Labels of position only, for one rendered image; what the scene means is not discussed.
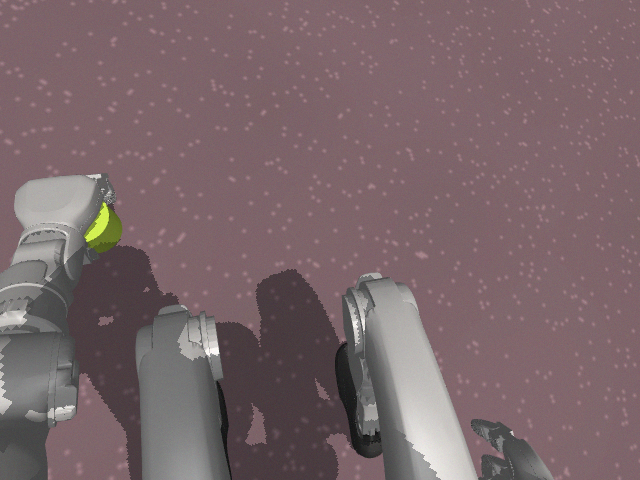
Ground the tin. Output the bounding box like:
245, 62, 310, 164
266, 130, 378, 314
84, 201, 122, 253

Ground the left robot arm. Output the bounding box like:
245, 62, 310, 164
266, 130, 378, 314
0, 223, 85, 480

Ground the right robot foot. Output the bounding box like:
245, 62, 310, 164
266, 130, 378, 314
335, 343, 382, 458

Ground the left robot hand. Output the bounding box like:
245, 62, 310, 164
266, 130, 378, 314
14, 173, 116, 265

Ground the left robot foot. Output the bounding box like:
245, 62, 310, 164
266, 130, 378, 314
216, 381, 232, 480

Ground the right robot hand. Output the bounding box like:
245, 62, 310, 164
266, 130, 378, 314
471, 419, 554, 480

